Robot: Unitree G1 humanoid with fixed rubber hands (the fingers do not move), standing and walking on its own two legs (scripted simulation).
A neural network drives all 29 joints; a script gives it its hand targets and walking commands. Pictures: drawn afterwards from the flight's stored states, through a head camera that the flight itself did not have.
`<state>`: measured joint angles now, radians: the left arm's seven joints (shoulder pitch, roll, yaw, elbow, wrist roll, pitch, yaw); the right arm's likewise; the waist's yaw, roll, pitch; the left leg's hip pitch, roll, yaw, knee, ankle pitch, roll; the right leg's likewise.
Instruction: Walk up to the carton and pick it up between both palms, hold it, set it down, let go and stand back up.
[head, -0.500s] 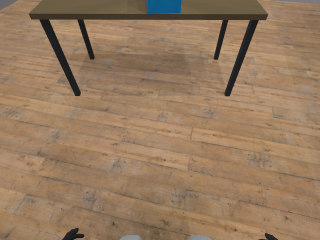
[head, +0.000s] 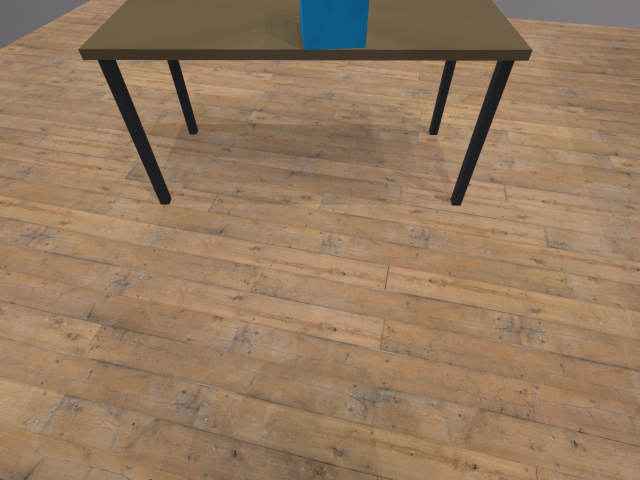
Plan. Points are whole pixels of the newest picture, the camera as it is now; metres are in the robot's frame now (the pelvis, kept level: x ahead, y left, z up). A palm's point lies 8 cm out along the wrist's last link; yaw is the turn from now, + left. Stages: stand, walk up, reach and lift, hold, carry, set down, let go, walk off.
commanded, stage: stand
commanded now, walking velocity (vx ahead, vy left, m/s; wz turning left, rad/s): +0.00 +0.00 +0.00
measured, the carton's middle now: out of the picture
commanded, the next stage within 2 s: walk up in 0.58 s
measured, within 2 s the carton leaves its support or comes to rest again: neither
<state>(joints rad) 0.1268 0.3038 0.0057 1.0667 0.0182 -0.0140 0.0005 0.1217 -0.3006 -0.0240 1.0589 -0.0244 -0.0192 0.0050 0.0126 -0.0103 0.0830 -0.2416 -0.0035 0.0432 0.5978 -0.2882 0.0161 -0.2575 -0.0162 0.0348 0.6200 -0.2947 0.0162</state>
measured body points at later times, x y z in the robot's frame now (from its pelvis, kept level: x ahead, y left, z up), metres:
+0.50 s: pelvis +0.00 +0.01 +0.01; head +0.00 +0.01 +0.46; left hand +0.06 +0.29 -0.13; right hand +0.08 -0.28 -0.12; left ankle +0.03 +0.11 -0.73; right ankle +0.03 -0.13 -0.73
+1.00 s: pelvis +0.03 -0.01 +0.00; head +0.01 -0.01 +0.45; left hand +0.11 +0.31 -0.11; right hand +0.06 -0.33 -0.12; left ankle +0.03 +0.11 -0.73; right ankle +0.10 -0.13 -0.71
